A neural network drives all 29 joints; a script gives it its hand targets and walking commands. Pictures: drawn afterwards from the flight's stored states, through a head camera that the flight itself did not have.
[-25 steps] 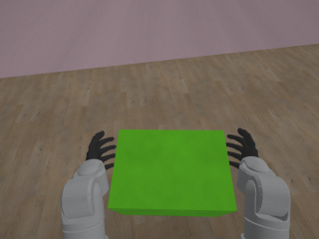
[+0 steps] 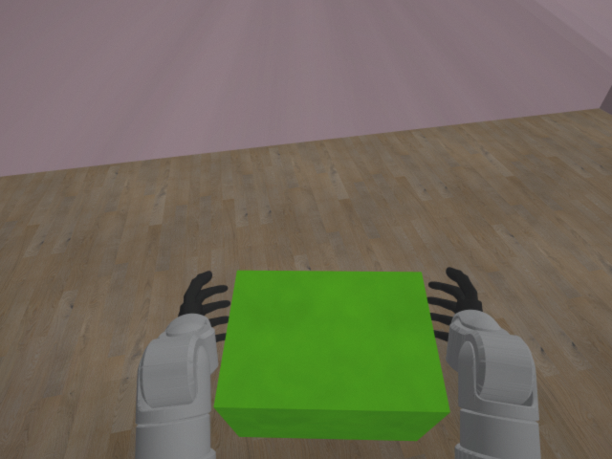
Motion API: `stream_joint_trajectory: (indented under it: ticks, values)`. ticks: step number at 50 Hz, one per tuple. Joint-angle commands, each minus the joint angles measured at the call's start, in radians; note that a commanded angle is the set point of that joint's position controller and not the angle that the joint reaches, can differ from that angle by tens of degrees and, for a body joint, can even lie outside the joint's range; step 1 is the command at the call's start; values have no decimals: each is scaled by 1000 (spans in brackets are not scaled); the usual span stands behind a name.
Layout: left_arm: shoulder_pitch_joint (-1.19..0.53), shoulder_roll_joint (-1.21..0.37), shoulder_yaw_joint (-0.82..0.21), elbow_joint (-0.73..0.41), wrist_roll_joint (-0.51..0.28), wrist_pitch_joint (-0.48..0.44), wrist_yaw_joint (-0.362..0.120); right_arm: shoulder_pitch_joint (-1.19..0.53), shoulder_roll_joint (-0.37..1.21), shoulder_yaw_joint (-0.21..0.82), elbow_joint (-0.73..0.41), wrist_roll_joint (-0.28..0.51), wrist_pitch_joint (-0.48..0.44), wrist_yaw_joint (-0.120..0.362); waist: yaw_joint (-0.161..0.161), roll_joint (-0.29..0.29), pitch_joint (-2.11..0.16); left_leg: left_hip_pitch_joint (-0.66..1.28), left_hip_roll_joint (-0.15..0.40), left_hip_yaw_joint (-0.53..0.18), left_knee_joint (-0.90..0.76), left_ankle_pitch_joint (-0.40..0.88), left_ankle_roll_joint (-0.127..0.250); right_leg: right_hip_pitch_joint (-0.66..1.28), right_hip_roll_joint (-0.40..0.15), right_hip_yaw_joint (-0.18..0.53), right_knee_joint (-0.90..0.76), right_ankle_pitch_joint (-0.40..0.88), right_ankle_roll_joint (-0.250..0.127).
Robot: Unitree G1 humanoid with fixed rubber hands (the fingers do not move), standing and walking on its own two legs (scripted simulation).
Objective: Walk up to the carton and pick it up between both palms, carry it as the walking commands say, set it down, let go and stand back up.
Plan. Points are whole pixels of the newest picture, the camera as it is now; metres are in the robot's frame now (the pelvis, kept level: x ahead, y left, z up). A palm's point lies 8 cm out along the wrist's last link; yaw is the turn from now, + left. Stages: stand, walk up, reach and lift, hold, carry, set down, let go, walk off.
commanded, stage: carry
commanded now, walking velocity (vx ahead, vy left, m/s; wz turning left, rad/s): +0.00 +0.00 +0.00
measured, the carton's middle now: (327, 356) +0.27 -0.01 -0.01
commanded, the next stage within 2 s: none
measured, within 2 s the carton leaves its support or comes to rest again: neither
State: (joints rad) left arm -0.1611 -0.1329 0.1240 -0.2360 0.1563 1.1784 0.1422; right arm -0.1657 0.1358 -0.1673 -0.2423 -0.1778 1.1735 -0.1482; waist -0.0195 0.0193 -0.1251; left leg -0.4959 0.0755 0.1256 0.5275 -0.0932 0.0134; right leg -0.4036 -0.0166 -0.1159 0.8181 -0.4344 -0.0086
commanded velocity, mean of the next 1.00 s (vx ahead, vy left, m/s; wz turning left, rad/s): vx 0.00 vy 0.00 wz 0.00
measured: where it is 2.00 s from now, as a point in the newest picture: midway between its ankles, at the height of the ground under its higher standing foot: outside the picture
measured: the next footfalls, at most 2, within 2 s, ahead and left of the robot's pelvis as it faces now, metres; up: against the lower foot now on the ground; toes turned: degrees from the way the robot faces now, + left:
right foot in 0.04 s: +0.03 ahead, -0.09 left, +0.00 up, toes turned +3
left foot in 0.22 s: +0.06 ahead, +0.12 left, +0.00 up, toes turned -6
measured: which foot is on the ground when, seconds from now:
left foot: down 0.00-0.04, up 0.06-0.20, down 0.22-1.00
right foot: up 0.00-0.02, down 0.04-1.00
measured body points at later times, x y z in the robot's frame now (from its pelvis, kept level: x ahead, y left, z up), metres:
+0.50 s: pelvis -0.03 +0.01 +0.01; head -0.05 +0.01 +0.46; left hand +0.24 +0.18 +0.09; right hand +0.25 -0.16 +0.09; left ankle +0.02 +0.12 -0.72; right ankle -0.01 -0.09 -0.72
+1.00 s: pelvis -0.03 +0.01 +0.01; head -0.04 +0.02 +0.46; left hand +0.26 +0.18 +0.06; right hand +0.26 -0.16 +0.07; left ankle +0.02 +0.12 -0.72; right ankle -0.01 -0.09 -0.72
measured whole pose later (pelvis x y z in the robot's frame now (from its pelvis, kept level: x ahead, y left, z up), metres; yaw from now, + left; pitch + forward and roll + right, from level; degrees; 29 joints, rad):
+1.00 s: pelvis -0.03 +0.01 +0.01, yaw +0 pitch +3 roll +0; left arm -0.17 -0.13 0.16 -0.06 0.19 0.90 0.11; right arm -0.18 0.14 -0.18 -0.05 -0.20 0.89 -0.11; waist 0.00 -0.01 -0.09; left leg -0.37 0.03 0.11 0.49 -0.16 0.02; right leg -0.34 -0.03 -0.09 0.52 -0.23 -0.02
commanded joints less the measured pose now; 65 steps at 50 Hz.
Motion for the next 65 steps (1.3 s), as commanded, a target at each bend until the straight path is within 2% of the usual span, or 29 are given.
stream_joint_trajectory:
  ticks: [1,2,3,4,5,6,7,8,9,10,11,12,13,15,19,22,25,28,36,56,65]
  values:
    - [-488,-983,-695,-253,-446,-52,-235,-493,967,726,-232,459,-40,270,43,31,-167,204,118,-154,-176,-474,-7,97,20,4,-489,-29,-7]
    - [-448,-956,-698,-252,-457,-31,-230,-418,957,719,-212,449,-22,255,31,-94,-177,147,74,-140,-44,-374,0,126,-120,232,-569,-126,-21]
    - [-381,-867,-616,-67,-394,-34,-236,-340,842,659,-62,362,-19,242,27,-227,-152,80,-8,-46,95,-183,-47,69,-272,439,-653,-160,-75]
    - [-402,-867,-627,-76,-395,-43,-247,-368,832,668,-81,358,-27,237,21,-217,-105,68,-25,-55,201,-188,-52,8,-280,403,-638,-109,-92]
    - [-427,-917,-693,-181,-441,-35,-253,-401,881,718,-180,396,-25,232,21,-170,-88,59,-22,-82,237,-197,-40,16,-244,331,-609,-32,-81]
    - [-446,-926,-702,-199,-447,-32,-255,-417,892,718,-190,405,-21,231,21,-137,-96,67,-18,-85,238,-194,-29,39,-218,262,-561,76,-76]
    - [-441,-895,-669,-148,-420,-35,-255,-402,862,685,-129,384,-24,232,21,-138,-110,78,-16,-78,191,-197,-21,73,-193,216,-514,185,-73]
    - [-413,-794,-561,32,-342,-65,-259,-376,768,585,53,314,-52,237,22,-145,-130,90,-17,-64,112,-185,-17,130,-178,183,-456,355,-70]
    - [-424,-822,-587,-35,-363,-92,-263,-399,804,623,-23,346,-77,241,16,-133,-145,120,-9,-52,-15,-124,-21,180,-169,153,-403,506,-64]
    - [-423,-795,-551,16,-339,-121,-262,-414,788,596,20,334,-103,246,15,-121,-180,204,9,-52,-116,-28,-21,195,-167,137,-358,600,-56]
    - [-468,-884,-651,-266,-444,-123,-240,-483,878,703,-271,452,-101,230,22,-109,-225,282,39,-78,-121,30,-20,195,-156,150,-349,596,-40]
    - [-424,-869,-653,-320,-462,-96,-213,-472,861,711,-327,478,-73,211,29,-41,-283,379,86,-109,-20,279,-5,149,-136,146,-331,627,-20]
    - [-325,-848,-662,-203,-408,-61,-218,-338,851,700,-177,415,-43,222,26,1,-316,379,94,-129,-5,316,13,170,-119,129,-333,559,-16]
    - [-312,-804,-647,-171,-385,-47,-221,-298,823,690,-130,392,-27,227,25,-8,-290,321,85,-127,-32,229,16,201,-121,113,-356,472,-18]
    - [-405,-773,-612,-115,-350,-83,-238,-392,801,654,-67,364,-66,247,24,-14,-151,238,64,-121,-107,-71,6,118,-127,138,-436,210,-25]
    - [-441,-803,-622,-117,-362,-102,-242,-431,828,655,-76,372,-89,252,23,-10,-137,227,66,-132,-136,-149,2,85,-119,141,-447,127,-19]
    - [-435,-783,-585,-37,-335,-130,-246,-425,801,609,3,342,-119,258,24,-8,-154,221,72,-139,-147,-156,2,93,-114,136,-432,136,-13]
    - [-446,-813,-601,-57,-346,-146,-246,-435,829,622,-18,353,-135,260,24,-9,-162,218,74,-142,-152,-163,3,93,-112,136,-423,134,-11]
    - [-448,-792,-558,40,-306,-202,-257,-436,802,578,77,313,-192,271,23,-11,-175,217,77,-143,-151,-142,6,98,-114,132,-406,158,-10]
    - [-420,-774,-531,149,-254,-362,-292,-411,785,563,174,268,-354,306,20,-22,-205,250,72,-119,-109,-12,8,146,-127,129,-387,253,-16]
    - [-409,-759,-536,171,-245,-399,-301,-397,766,568,196,257,-389,314,20,-24,-205,257,73,-111,-99,28,8,161,-132,130,-386,295,-18]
